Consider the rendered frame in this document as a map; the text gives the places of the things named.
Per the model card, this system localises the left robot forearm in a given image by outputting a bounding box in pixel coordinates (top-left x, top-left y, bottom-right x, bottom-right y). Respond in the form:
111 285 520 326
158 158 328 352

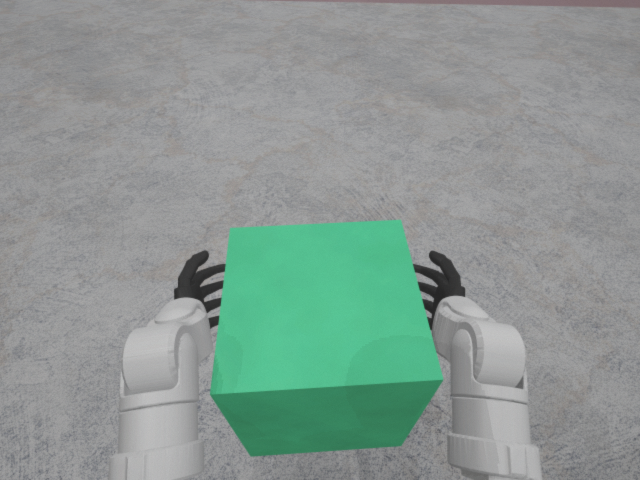
108 298 214 480

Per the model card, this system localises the right robot hand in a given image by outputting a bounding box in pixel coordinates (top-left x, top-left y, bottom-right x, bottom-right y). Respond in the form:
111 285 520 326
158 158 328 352
413 251 465 330

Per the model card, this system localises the right robot forearm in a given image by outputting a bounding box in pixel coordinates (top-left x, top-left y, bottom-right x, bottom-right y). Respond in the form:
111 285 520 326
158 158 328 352
432 296 543 480

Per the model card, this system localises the carton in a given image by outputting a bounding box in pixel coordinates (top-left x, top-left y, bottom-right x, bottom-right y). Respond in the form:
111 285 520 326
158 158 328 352
210 220 444 457

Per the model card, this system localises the left robot hand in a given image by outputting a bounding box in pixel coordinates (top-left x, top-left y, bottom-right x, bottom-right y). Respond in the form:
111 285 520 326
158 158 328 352
174 250 226 329

